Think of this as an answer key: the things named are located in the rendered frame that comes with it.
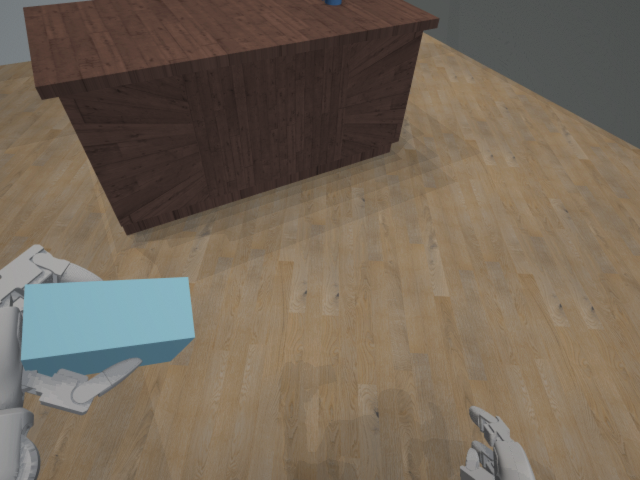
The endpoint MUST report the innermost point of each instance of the left robot forearm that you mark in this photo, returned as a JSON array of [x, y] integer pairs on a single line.
[[19, 457]]

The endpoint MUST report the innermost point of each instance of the sponge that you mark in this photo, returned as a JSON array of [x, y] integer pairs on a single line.
[[86, 327]]

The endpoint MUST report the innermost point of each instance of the left robot hand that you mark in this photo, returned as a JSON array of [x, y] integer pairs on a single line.
[[66, 390]]

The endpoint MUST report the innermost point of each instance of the right robot hand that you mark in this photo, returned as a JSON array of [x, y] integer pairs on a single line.
[[507, 461]]

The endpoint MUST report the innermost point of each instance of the table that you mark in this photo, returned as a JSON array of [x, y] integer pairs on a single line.
[[182, 106]]

